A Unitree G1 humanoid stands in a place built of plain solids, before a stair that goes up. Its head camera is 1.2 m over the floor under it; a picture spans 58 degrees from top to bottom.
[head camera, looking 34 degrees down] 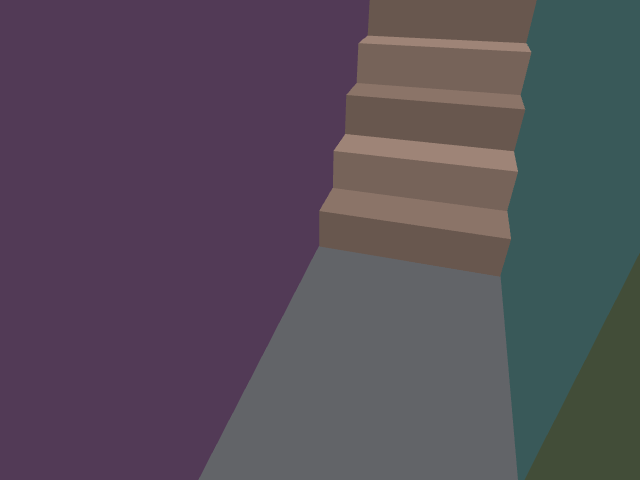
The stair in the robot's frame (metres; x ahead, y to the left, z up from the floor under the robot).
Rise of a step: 0.20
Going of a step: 0.24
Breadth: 0.83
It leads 16 degrees to the right of straight ahead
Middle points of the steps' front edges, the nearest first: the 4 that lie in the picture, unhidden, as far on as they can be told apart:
1.61 -0.39 0.20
1.84 -0.46 0.40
2.06 -0.53 0.60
2.29 -0.59 0.80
